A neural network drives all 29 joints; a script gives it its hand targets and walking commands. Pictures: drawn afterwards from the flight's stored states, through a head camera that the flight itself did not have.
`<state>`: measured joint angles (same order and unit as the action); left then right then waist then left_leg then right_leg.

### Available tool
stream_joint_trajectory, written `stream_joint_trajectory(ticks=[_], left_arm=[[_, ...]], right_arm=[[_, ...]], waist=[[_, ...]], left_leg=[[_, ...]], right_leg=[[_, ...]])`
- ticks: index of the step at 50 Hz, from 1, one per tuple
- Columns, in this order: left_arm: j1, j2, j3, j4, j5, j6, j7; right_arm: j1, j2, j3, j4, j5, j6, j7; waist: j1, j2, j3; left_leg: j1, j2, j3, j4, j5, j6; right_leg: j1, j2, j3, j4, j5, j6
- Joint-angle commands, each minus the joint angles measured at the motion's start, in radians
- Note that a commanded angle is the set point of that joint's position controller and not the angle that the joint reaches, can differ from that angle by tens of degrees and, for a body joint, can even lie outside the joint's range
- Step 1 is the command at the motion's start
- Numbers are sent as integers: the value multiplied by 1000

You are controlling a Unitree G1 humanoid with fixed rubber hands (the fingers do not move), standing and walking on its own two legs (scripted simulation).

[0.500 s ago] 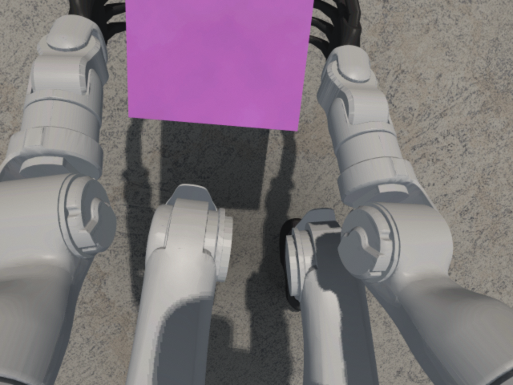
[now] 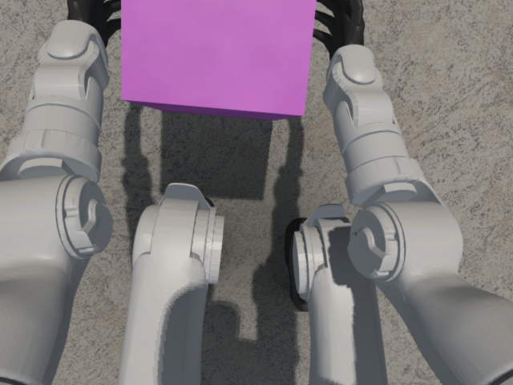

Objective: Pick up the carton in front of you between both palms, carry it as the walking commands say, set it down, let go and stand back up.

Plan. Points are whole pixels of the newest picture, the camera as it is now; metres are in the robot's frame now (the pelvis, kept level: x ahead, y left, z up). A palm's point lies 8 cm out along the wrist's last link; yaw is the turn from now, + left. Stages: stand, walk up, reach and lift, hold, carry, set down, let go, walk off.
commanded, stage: set down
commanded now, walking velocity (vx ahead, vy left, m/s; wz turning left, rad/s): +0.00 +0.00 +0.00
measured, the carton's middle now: (222, 44) +0.51 +0.12 -0.25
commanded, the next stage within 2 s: let go in 1.30 s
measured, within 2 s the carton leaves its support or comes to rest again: neither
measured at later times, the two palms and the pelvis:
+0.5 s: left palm (6, 20) +0.46 +0.33 -0.11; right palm (363, 44) +0.51 -0.04 -0.11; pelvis -0.02 +0.00 +0.02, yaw +2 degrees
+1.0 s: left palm out of the picture +0.46 +0.34 +0.04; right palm out of the picture +0.51 -0.05 +0.04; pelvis +0.01 +0.00 +0.16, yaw +4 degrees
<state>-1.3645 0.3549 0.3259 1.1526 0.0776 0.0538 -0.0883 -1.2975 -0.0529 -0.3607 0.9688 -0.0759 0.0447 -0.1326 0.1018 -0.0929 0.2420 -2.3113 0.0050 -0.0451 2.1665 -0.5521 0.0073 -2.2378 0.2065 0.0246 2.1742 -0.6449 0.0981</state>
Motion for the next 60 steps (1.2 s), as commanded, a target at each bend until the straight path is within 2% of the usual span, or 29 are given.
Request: stream_joint_trajectory(ticks=[1, 2, 4, 8, 10, 12, 16, 19, 23, 26, 28, 31, 35, 42, 48, 54, 60], left_arm=[[12, 129, -34, 54, -33, -37, 17], [1, 222, -36, 23, -75, -67, 55], [-69, 271, -48, -16, -149, -98, 75], [-194, 328, -99, -148, -236, -120, 55], [-221, 336, -146, -179, -275, -109, 37], [-213, 350, -161, -176, -298, -87, 22], [-173, 352, -172, -153, -298, -44, 13], [-147, 342, -163, -201, -267, -15, 18], [-119, 313, -127, -301, -218, 32, 24], [-94, 274, -108, -313, -192, 52, 19], [-78, 252, -98, -316, -177, 51, 13], [-44, 233, -84, -311, -161, 45, 4], [12, 232, -58, -303, -141, 41, -7], [69, 259, -9, -373, -123, 52, -30], [79, 259, -2, -421, -127, 71, -51], [111, 228, -4, -403, -107, 74, -62], [149, 201, 8, -387, -73, 59, -62]], right_arm=[[-66, -30, 151, 60, 43, 11, 13], [-76, -98, 162, 41, 84, -1, -18], [-126, -130, 201, -10, 156, -17, -40], [-203, -112, 290, -123, 268, -20, -44], [-207, -107, 323, -114, 311, -7, -42], [-208, -126, 320, -125, 320, 7, -48], [-200, -152, 273, -178, 292, 37, -73], [-170, -161, 223, -244, 245, 58, -92], [-121, -170, 152, -328, 165, 96, -117], [-81, -155, 111, -313, 125, 112, -117], [-57, -131, 101, -300, 111, 110, -109], [-22, -98, 100, -286, 102, 103, -95], [24, -68, 112, -302, 100, 98, -85], [74, -45, 141, -427, 99, 116, -83], [113, -44, 139, -489, 88, 141, -83], [176, -36, 117, -466, 73, 139, -66], [228, -31, 103, -453, 61, 120, -43]], waist=[[88, 24, -805], [91, 33, -829], [92, 51, -873], [93, 42, -982], [84, 63, -1018], [78, 78, -1041], [77, 107, -1109], [68, 144, -1197], [30, 182, -1238], [-1, 195, -1147], [-11, 194, -1118], [-12, 187, -1124], [1, 168, -1165], [19, 132, -1269], [-2, 144, -1304], [-24, 173, -1266], [-32, 179, -1233]], left_leg=[[605, -5, 20, -196, 333, 12], [614, 2, 18, -193, 343, 7], [636, 12, 14, -174, 396, -2], [649, 21, 15, -156, 439, 3], [702, 28, 18, -156, 433, 3], [753, 33, 23, -164, 391, 1], [870, 29, 32, -206, 322, -2], [975, 16, 41, -251, 298, -9], [1044, -3, 48, -326, 273, -20], [1004, -12, 43, -375, 257, -25], [983, -18, 43, -399, 284, -26], [978, -26, 49, -435, 340, -27], [991, -34, 60, -492, 386, -29], [1089, -47, 79, -603, 450, -24], [1213, -54, 79, -707, 484, -26], [1336, -55, 58, -819, 511, -29], [1447, -54, 41, -934, 555, -25]], right_leg=[[280, -37, -123, -150, 219, -10], [283, -47, -116, -145, 228, -7], [318, -59, -101, -131, 273, -8], [422, -75, -79, -119, 316, -14], [442, -80, -82, -117, 295, -20], [446, -85, -96, -125, 238, -26], [449, -77, -130, -157, 148, -31], [458, -67, -153, -192, 123, -39], [459, -56, -169, -262, 99, -52], [413, -55, -168, -312, 85, -52], [404, -54, -164, -344, 103, -48], [422, -54, -157, -393, 142, -42], [481, -54, -148, -465, 180, -32], [635, -54, -135, -598, 241, -20], [722, -59, -129, -714, 265, -19], [736, -68, -123, -834, 267, -19], [788, -78, -112, -956, 294, -18]])
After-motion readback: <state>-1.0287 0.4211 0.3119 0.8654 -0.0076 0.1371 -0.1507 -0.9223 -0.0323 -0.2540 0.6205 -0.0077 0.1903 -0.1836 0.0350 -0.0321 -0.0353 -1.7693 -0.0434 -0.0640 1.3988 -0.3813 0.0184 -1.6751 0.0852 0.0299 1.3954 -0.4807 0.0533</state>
